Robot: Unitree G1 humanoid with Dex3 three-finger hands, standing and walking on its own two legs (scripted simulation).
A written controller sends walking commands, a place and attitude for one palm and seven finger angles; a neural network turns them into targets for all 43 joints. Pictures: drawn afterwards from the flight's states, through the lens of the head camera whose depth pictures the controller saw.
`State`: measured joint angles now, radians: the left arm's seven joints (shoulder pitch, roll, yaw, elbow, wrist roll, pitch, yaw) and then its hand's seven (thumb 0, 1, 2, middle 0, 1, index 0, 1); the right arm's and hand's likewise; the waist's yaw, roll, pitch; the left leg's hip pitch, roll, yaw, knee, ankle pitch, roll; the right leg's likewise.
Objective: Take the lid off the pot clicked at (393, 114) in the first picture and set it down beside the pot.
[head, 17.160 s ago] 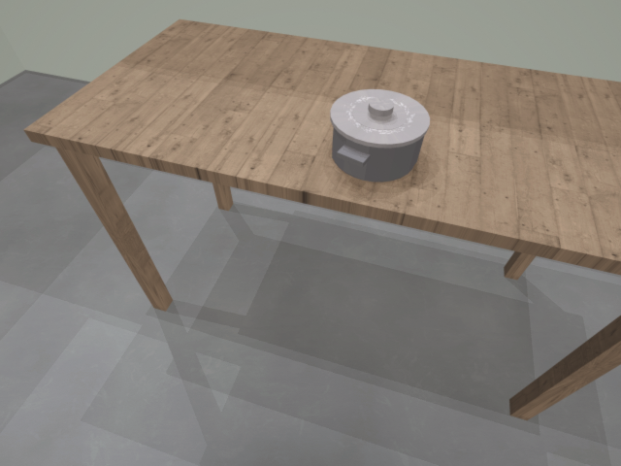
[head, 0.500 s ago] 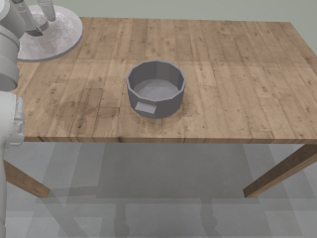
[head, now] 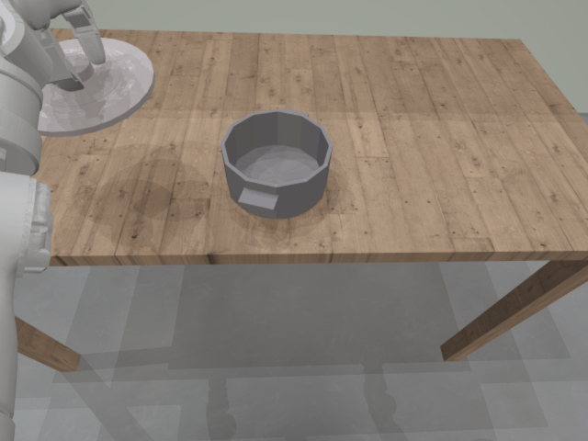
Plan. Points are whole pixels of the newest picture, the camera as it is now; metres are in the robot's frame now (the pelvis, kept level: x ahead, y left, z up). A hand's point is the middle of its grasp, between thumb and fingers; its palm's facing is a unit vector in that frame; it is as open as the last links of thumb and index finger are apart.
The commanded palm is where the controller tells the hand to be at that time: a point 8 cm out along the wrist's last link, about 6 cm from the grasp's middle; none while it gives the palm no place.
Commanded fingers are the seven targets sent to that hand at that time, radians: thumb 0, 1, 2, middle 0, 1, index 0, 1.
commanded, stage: lower the lid onto the table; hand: left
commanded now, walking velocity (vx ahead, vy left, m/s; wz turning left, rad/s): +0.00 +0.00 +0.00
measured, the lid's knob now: (72, 68) +0.52 +0.26 +0.21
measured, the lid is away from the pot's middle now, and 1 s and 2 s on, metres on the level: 0.25 0.24 0.25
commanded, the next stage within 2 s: none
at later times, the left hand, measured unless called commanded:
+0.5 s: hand (69, 86) +0.49 +0.25 +0.21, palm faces -0.34 -0.14 -0.93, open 7.2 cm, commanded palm +0.50 +0.24 +0.28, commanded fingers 0.00 0.70 0.89 -0.88 -1.07 -0.89 -1.08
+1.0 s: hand (91, 106) +0.49 +0.24 +0.18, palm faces -0.39 -0.10 -0.91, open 7.2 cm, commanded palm +0.51 +0.24 +0.24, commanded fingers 0.00 0.70 0.89 -0.88 -1.07 -0.89 -1.08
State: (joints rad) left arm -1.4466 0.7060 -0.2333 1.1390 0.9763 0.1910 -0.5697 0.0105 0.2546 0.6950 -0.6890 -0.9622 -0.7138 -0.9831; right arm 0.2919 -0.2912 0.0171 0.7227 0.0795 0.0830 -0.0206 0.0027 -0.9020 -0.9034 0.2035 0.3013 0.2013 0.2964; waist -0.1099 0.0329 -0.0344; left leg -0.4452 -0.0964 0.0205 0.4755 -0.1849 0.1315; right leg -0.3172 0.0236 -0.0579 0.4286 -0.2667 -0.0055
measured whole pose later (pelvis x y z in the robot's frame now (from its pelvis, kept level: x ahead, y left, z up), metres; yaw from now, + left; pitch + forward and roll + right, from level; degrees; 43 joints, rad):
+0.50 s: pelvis +0.00 +0.00 +0.00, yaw -1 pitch +9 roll -3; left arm -1.35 0.71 -0.20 1.13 0.97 0.14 -0.55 0.01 0.26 0.69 -0.69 -0.96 -0.71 -0.98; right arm 0.30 -0.29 0.00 0.70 0.08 0.11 -0.01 0.00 -0.90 -0.90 0.20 0.30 0.20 0.30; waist -0.11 0.03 -0.04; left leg -0.46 -0.09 0.03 0.50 -0.20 0.13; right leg -0.33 0.03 -0.05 0.45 -0.28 0.00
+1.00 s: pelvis +0.00 +0.01 +0.00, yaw +0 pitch +10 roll -3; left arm -1.33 0.66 -0.21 1.15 0.97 0.09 -0.52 0.01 0.26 0.69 -0.68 -0.96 -0.71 -0.98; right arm 0.33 -0.30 -0.01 0.72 0.07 0.11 -0.01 0.00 -0.90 -0.90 0.20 0.30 0.20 0.30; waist -0.11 0.04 -0.04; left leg -0.50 -0.10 0.03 0.52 -0.21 0.14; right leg -0.37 0.02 -0.05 0.48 -0.29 0.00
